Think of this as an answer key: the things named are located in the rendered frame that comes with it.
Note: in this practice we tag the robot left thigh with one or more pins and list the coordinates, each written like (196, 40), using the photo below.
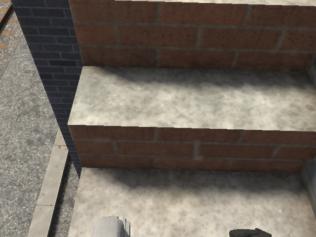
(111, 226)

